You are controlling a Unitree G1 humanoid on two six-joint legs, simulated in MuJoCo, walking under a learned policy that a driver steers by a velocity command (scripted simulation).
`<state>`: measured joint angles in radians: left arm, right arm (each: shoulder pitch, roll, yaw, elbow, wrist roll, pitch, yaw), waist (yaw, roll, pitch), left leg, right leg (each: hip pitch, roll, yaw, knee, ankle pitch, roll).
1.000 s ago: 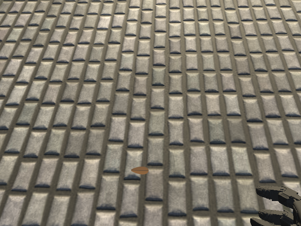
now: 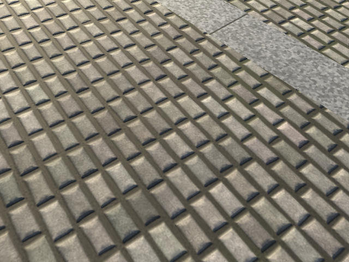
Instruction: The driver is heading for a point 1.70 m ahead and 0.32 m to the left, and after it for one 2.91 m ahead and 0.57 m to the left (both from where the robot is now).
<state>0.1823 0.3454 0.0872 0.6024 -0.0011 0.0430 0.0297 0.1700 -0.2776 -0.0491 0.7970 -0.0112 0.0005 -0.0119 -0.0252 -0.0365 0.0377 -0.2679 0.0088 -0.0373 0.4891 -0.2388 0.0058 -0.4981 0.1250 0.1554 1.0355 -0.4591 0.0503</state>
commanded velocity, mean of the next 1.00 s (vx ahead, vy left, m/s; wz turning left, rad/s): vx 0.00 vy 0.00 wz -0.06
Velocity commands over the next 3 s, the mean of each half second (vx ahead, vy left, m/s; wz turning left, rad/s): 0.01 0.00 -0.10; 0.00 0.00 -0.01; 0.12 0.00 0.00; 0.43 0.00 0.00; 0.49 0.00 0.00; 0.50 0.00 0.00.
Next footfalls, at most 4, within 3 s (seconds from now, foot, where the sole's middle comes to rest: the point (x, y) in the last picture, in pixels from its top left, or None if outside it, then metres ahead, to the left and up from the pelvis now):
0.18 right None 0.03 -0.15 -0.78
1.88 right None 0.43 -0.13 -0.78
2.42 left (143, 196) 0.74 0.10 -0.78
2.98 right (195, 138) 1.05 -0.13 -0.78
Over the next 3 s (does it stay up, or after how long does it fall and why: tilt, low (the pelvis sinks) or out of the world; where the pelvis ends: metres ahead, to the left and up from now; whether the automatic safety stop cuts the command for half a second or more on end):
stays up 0.89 -0.03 -0.02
